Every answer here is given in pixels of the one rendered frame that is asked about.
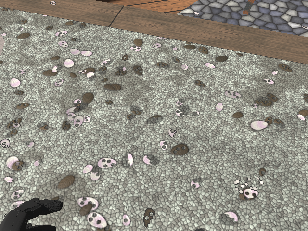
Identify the left robot hand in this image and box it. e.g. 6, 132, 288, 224
0, 197, 64, 231

